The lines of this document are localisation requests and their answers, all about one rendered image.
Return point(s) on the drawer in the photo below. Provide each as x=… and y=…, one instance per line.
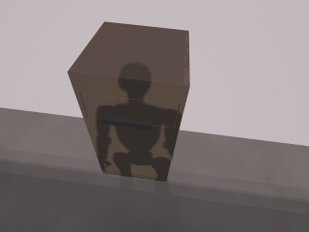
x=164, y=113

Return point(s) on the cabinet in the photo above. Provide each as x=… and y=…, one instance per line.
x=136, y=62

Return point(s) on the handle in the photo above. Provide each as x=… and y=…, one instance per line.
x=127, y=122

